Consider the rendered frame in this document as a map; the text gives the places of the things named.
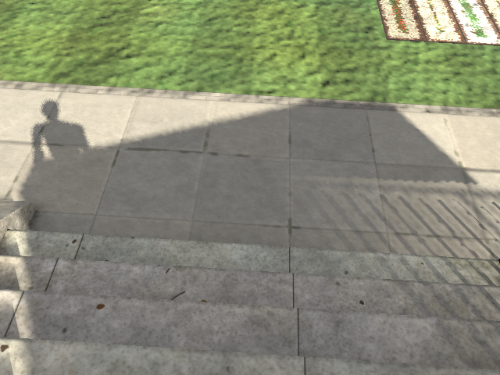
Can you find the stairs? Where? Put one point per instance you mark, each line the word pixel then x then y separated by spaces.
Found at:
pixel 88 304

